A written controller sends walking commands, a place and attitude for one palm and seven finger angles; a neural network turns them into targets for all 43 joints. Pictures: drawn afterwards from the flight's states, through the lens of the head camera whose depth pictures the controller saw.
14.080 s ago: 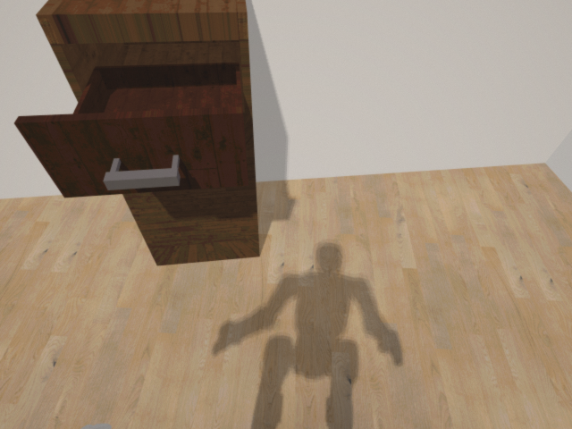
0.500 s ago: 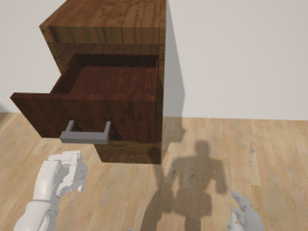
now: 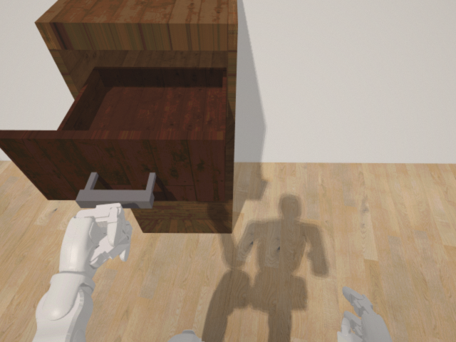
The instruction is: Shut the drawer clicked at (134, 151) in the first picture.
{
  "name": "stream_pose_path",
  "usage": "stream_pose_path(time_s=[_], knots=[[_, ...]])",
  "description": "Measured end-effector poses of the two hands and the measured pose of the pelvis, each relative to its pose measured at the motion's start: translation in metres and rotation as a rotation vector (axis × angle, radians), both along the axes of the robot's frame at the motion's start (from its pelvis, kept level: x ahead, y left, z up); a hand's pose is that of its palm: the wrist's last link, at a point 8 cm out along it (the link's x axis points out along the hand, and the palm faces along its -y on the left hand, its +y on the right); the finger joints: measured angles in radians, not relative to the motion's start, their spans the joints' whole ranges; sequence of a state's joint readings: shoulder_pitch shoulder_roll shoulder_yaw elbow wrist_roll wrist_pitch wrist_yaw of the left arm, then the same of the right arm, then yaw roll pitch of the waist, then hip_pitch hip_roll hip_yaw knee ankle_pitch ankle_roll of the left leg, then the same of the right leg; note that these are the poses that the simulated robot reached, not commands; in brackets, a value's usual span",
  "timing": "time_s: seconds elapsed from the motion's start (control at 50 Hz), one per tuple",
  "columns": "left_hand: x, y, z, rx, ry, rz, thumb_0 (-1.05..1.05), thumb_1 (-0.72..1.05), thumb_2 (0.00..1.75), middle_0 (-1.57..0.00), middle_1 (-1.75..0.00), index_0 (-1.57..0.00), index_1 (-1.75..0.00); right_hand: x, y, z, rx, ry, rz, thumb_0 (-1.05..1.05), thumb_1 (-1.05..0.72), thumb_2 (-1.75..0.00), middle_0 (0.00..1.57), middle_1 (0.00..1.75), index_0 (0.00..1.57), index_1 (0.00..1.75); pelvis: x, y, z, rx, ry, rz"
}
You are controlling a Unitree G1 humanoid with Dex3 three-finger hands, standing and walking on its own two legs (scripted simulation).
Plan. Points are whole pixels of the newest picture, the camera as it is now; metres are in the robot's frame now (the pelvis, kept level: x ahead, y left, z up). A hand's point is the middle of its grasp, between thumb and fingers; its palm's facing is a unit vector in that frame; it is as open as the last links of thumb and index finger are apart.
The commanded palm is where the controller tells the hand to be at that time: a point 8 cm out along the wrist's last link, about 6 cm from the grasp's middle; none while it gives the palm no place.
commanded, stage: bring the fist close to the handle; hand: left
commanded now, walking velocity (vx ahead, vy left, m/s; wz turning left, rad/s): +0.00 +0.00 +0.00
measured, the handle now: (119, 188) +0.36 +0.21 +0.07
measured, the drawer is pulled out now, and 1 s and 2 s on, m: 0.28 0.21 0.10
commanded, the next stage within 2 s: push the drawer shut in 0.16 s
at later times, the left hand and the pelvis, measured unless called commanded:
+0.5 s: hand (129, 229) +0.28 +0.18 +0.07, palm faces +0.03 -1.00 -0.05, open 3.2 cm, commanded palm +0.27 +0.23 +0.07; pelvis +0.00 -0.01 +0.00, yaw +1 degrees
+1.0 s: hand (138, 197) +0.35 +0.18 +0.07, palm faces +0.02 -1.00 -0.05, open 3.1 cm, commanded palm +0.33 +0.23 +0.07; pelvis -0.01 -0.01 +0.00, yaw +1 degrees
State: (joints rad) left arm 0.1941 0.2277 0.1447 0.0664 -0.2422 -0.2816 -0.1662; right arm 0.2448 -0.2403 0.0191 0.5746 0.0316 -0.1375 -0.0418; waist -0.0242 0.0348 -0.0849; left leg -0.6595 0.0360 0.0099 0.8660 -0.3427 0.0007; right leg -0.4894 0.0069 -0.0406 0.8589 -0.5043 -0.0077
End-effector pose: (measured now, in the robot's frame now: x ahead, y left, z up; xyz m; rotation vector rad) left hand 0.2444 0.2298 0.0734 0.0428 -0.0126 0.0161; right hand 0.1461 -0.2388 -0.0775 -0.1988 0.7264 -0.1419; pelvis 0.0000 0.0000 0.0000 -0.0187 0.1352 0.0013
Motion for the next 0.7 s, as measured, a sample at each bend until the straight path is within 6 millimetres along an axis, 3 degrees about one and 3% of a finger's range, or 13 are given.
stream_pose_path(time_s=[0.2, 0.38, 0.7], knots=[[-0.003, -0.005, -0.005, 0.002, 0.021, 0.012, 0.02, 0.9, 0.9, -1.4, -1.6, -1.4, -1.6, 0.008, 0.002, -0.001, 0.006, -0.001, 0.014, 0.01, -0.9, -0.9, 0.2, 0.3, 0.2, 0.3, 0.0, -0.003, -0.001, 0.002, 0.001, 0.005], [0.007, -0.003, -0.003, 0.005, 0.012, 0.01, 0.02, 0.9, 0.9, -1.4, -1.6, -1.4, -1.6, 0.011, -0.002, -0.001, 0.004, 0.001, 0.015, 0.01, -0.9, -0.9, 0.2, 0.3, 0.2, 0.3, 0.001, -0.007, -0.001, 0.002, 0.001, 0.01], [0.031, -0.001, -0.005, 0.003, 0.008, 0.019, 0.0, 0.87, 0.94, -1.4, -1.6, -1.4, -1.6, -0.007, -0.014, -0.012, -0.017, 0.077, -0.003, 0.01, -0.9, -0.9, 0.2, 0.3, 0.2, 0.3, -0.004, -0.01, -0.001, 0.002, 0.004, 0.018]])
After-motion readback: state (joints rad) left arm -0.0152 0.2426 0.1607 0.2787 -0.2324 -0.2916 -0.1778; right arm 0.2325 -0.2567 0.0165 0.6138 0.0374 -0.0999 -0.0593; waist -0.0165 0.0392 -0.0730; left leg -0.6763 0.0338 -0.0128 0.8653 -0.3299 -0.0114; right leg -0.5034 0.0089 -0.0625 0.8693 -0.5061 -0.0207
